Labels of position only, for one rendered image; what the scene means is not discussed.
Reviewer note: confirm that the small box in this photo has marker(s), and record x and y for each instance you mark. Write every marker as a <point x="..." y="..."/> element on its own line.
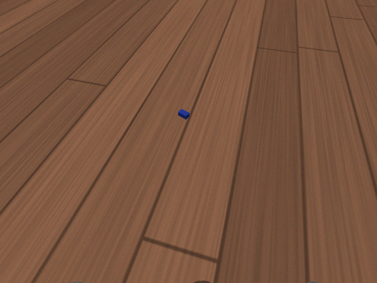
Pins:
<point x="184" y="114"/>

